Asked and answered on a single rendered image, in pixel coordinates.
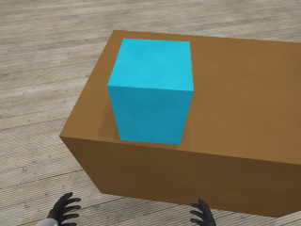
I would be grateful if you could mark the right robot hand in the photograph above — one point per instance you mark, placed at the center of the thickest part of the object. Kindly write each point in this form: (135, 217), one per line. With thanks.
(206, 215)

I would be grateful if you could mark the left robot hand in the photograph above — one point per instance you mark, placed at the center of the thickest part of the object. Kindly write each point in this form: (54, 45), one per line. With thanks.
(60, 209)

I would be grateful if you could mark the pedestal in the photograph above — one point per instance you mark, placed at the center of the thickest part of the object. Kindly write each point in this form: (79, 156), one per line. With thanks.
(241, 143)

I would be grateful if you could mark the carton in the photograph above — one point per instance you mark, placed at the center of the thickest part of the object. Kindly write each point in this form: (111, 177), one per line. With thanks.
(151, 89)

